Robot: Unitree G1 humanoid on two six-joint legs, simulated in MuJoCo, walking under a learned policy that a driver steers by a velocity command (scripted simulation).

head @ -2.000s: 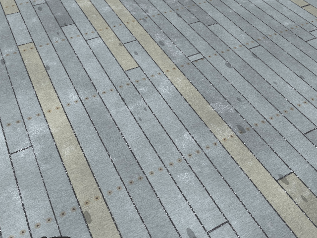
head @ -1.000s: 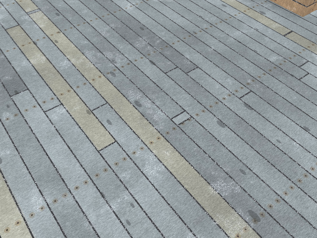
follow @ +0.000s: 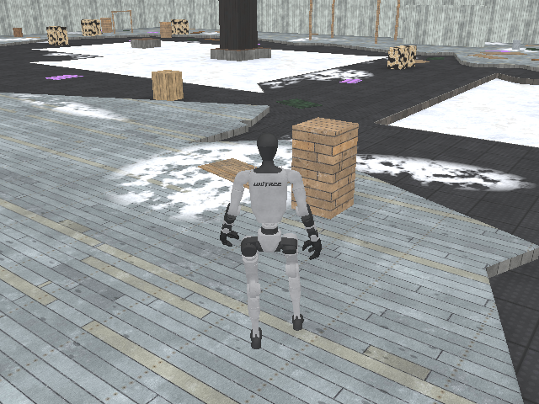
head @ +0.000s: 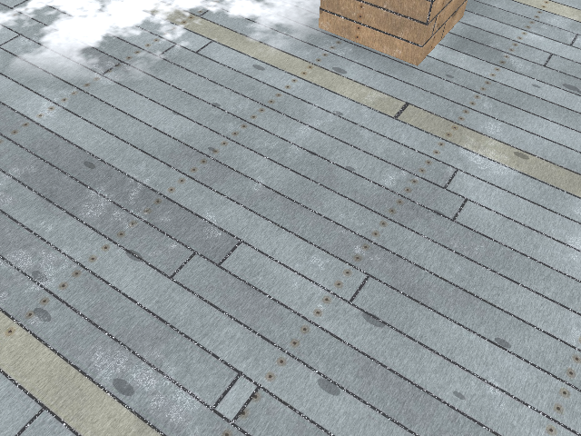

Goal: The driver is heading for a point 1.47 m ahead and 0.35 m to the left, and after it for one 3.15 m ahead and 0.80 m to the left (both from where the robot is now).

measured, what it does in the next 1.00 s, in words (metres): walks ahead: right foot, then left foot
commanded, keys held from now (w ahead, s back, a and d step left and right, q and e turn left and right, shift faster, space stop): w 0.98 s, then w+q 0.02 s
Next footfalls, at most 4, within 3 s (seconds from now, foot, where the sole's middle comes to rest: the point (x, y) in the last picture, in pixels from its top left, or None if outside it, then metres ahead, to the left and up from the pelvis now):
0.28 right None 0.33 -0.15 -0.78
0.80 left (242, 380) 0.62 0.09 -0.78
1.32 right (327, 278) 0.91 -0.14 -0.78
1.80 left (228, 284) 0.90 0.13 -0.78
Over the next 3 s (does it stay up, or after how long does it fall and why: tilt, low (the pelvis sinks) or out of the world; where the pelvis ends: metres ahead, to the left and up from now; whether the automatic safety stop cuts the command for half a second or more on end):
stays up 1.36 0.38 0.00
